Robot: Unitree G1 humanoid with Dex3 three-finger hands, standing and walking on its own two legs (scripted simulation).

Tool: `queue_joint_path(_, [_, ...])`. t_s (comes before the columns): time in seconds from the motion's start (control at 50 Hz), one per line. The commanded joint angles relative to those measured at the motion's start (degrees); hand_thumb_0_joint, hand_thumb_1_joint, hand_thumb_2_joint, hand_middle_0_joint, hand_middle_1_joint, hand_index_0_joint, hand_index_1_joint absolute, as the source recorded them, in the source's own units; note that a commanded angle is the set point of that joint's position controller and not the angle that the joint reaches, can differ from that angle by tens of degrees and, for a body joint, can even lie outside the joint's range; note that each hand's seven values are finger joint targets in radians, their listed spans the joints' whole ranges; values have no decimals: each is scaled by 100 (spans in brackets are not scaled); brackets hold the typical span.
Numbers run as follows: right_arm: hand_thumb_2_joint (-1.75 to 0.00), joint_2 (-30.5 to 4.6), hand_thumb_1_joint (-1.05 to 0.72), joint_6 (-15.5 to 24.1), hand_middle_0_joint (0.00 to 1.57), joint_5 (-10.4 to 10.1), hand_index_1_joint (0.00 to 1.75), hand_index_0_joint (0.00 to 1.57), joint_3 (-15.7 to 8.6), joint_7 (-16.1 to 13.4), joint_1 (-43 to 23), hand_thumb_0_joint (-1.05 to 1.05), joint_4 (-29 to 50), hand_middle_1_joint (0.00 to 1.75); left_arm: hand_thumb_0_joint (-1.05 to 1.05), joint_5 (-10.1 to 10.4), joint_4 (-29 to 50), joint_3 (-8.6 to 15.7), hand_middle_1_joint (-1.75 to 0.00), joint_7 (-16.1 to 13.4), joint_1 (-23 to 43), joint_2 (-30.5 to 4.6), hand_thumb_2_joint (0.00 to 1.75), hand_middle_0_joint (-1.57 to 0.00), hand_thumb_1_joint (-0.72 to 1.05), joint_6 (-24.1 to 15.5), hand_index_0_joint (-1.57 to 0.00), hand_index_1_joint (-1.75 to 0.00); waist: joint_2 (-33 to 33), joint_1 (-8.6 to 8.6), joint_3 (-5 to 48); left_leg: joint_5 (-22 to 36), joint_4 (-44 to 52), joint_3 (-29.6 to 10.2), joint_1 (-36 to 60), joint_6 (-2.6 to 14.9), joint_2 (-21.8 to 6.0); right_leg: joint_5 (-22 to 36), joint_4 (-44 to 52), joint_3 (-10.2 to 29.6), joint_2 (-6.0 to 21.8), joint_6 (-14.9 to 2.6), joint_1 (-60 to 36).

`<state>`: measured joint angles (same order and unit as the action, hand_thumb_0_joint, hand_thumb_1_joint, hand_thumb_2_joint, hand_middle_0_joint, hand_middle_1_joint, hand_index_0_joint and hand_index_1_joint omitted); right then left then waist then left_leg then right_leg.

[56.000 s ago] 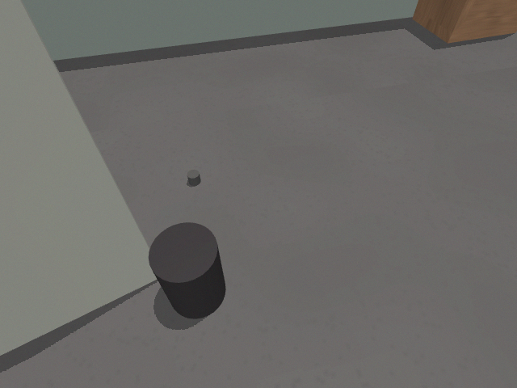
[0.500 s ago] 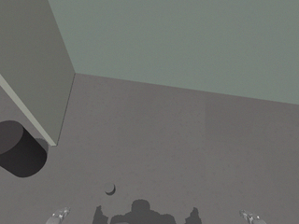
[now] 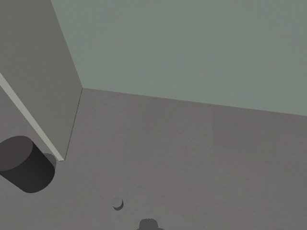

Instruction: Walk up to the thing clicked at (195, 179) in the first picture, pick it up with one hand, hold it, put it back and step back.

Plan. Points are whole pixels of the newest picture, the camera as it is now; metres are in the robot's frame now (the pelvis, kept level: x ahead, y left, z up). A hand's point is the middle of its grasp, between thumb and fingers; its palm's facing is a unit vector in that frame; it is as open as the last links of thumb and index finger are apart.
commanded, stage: stand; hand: left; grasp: from above
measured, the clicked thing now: (117, 203) +0.41 +0.25 -0.75
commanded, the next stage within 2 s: step back in 1.74 s
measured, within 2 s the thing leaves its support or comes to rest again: neither
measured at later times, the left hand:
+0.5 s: hand out of the picture +0.04 +0.22 -0.16, palm faces +0.01 -0.95 -0.32, open 7.4 cm
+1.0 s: hand out of the picture +0.08 +0.22 -0.16, palm faces +0.00 -0.95 -0.32, open 7.4 cm
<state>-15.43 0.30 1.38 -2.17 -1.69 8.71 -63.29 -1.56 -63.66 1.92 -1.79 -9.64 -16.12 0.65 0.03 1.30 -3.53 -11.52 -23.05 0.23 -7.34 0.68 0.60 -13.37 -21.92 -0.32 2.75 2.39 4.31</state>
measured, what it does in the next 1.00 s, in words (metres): stands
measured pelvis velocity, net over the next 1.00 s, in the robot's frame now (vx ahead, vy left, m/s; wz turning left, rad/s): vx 0.01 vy -0.02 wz -0.01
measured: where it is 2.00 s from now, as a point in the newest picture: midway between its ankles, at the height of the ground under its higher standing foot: outside the picture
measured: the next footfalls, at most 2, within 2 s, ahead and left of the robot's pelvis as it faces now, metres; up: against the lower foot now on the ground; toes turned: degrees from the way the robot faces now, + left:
none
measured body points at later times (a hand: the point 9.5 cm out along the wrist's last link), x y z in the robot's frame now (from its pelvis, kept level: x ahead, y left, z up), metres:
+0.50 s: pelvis -0.01 -0.01 +0.00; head -0.01 -0.01 +0.45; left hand +0.04 +0.27 -0.14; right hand +0.05 -0.30 -0.14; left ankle +0.02 +0.11 -0.74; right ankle -0.01 -0.15 -0.74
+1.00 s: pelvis +0.01 -0.02 +0.00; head +0.02 -0.02 +0.45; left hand +0.08 +0.27 -0.13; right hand +0.08 -0.31 -0.14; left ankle +0.02 +0.11 -0.74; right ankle -0.01 -0.15 -0.74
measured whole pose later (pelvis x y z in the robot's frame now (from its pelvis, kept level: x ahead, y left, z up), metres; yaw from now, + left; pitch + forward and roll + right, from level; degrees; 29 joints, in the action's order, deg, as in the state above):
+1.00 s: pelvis +0.01 -0.02 +0.00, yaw +0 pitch -2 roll +0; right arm -18.1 0.5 0.9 -0.8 -0.8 6.3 -65.9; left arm -0.8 -65.6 1.3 -0.5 -6.0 -17.7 -0.3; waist 0.4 0.2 -3.0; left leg -10.2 -19.3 0.1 -6.6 -1.0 -1.2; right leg -12.1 -18.5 -0.4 1.0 0.8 4.0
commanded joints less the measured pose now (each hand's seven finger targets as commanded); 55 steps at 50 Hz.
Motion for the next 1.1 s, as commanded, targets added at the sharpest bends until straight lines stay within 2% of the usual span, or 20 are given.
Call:
queue_joint_path(0.0, [-90, -1149, -90, 116, 20, 5, 30, 20, -185, -40, -238, 0, 284, 30, 0, -17, 191, 199, -30, -69, 130, -1051, 90, -20, 90, -113, -20, -30, 107, -52, 55, 384, 676, -611, -14, 54, -610, 490, 393, 273, 325, -238, 285])
queue_joint_path(0.04, [-90, -1197, -90, 98, 20, 14, 30, 20, -195, -31, -248, 0, 255, 30, 0, -16, 162, 195, -30, -57, 170, -1063, 90, -20, 90, -100, -20, -30, 120, -60, -26, -100, 804, -658, -154, 52, -629, 249, 416, 264, 310, -254, 341])
queue_joint_path(0.08, [-90, -1185, -90, 88, 20, 24, 30, 20, -184, -3, -284, 0, 242, 30, 0, -11, 144, 196, -30, -39, 167, -1106, 90, -20, 90, -118, -20, -30, 52, -45, -39, -292, 857, -686, -286, 58, -621, 146, 492, 283, 314, -257, 288])
queue_joint_path(0.14, [-90, -1233, -90, 102, 20, 8, 30, 20, -193, 8, -343, 0, 243, 30, 0, -14, 141, 186, -30, -19, 213, -1120, 90, -20, 90, -148, -20, -30, 56, -84, 73, -94, 763, -642, -61, 61, -636, 240, 543, 350, 352, -268, 385])
queue_joint_path(0.18, [-90, -1213, -90, 100, 20, -3, 30, 20, -175, 25, -335, 0, 224, 30, 0, -6, 151, 186, -30, -32, 256, -1163, 90, -20, 90, -181, -20, -30, -42, -94, 151, 238, 681, -592, -47, 56, -621, 389, 614, 391, 404, -263, 263])
queue_joint_path(0.26, [-90, -1244, -90, 106, 20, -11, 30, 20, -153, 31, -326, 0, 175, 30, 0, 10, 131, 193, -30, -32, 322, -1235, 90, -20, 90, -199, -20, -30, -36, -116, 163, 291, 683, -561, 3, 49, -634, 413, 639, 426, 419, -265, 272])
queue_joint_path(0.34, [-90, -1300, -90, 89, 20, -21, 30, 20, -130, 44, -352, 0, 135, 30, 0, 10, 92, 167, -30, -3, 247, -1222, 90, -20, 90, -185, -20, -30, 51, -98, 0, -73, 725, -552, -105, 32, -613, 87, 718, 409, 362, -252, 437])
queue_joint_path(0.46, [-90, -1316, -90, 93, 20, -17, 30, 20, -100, 43, -340, 0, 105, 30, 0, 24, 58, 175, -30, 17, 284, -1257, 90, -20, 90, -184, -20, -30, 64, -121, 165, -34, 724, -553, -56, 46, -658, 252, 655, 434, 374, -292, 347])
queue_joint_path(0.52, [-90, -1321, -90, 106, 20, -25, 30, 20, -79, 45, -298, 0, 75, 30, 0, 45, 75, 173, -30, 17, 346, -1279, 90, -20, 90, -196, -20, -30, 71, -139, 187, 187, 693, -523, -41, 40, -668, 419, 648, 473, 401, -301, 287])
queue_joint_path(0.56, [-90, -1356, -90, 112, 20, -25, 30, 20, -86, 44, -328, 0, 93, 30, 0, 48, 75, 163, -30, 13, 343, -1250, 90, -20, 90, -205, -20, -30, 19, -130, 290, 582, 612, -514, 52, 63, -709, 682, 632, 471, 437, -306, 206])
queue_joint_path(0.6, [-90, -1362, -90, 114, 20, -34, 30, 20, -72, 45, -364, 0, 73, 30, 0, 53, 52, 153, -30, 24, 326, -1244, 90, -20, 90, -204, -20, -30, 50, -121, 257, 493, 632, -503, 80, 50, -693, 621, 648, 447, 405, -297, 268])
queue_joint_path(0.72, [-90, -1379, -90, 136, 20, -37, 30, 20, -40, 24, -301, 0, 53, 30, 0, 66, 73, 166, -30, 30, 396, -1287, 90, -20, 90, -208, -20, -30, 48, -130, 431, 1084, 595, -470, 147, 47, -742, 1130, 577, 434, 434, -291, 54])
queue_joint_path(0.76, [-90, -1397, -90, 138, 20, -45, 30, 20, -36, 28, -354, 0, 53, 30, 0, 63, 53, 161, -30, 31, 392, -1285, 90, -20, 90, -205, -20, -30, 77, -123, 320, 918, 641, -497, 117, 37, -733, 961, 608, 422, 425, -277, 113])
queue_joint_path(0.8, [-90, -1380, -90, 143, 20, -41, 30, 20, -31, 24, -345, 0, 50, 30, 0, 61, 71, 168, -30, 31, 450, -1301, 90, -20, 90, -201, -20, -30, -34, -132, 398, 1184, 618, -484, 221, 17, -760, 1154, 553, 400, 431, -286, 117])
queue_joint_path(0.88, [-90, -1413, -90, 130, 20, -43, 30, 20, -40, 29, -401, 0, 28, 30, 0, 70, 63, 157, -30, 38, 457, -1299, 90, -20, 90, -191, -20, -30, -17, -128, 326, 844, 658, -476, 206, 11, -746, 831, 645, 395, 408, -287, 213])
queue_joint_path(0.92, [-90, -1438, -90, 133, 20, -37, 30, 20, -49, 32, -436, 0, 51, 30, 0, 71, 88, 154, -30, 38, 497, -1306, 90, -20, 90, -204, -20, -30, -16, -124, 425, 1139, 621, -467, 238, 32, -782, 1111, 596, 400, 432, -300, 109])
queue_joint_path(0.98, [-90, -1437, -90, 141, 20, -46, 30, 20, -44, 39, -411, 0, 65, 30, 0, 72, 109, 177, -30, 30, 552, -1374, 90, -20, 90, -226, -20, -30, 0, -153, 462, 1250, 593, -434, 234, 39, -775, 1285, 594, 415, 458, -286, 29])
queue_joint_path(1.08, [-90, -1486, -90, 141, 20, -53, 30, 20, -46, 39, -467, 0, 47, 30, 0, 93, 110, 162, -30, 52, 583, -1353, 90, -20, 90, -213, -20, -30, 124, -145, 439, 1128, 636, -442, 173, 6, -770, 1147, 624, 427, 459, -294, 11])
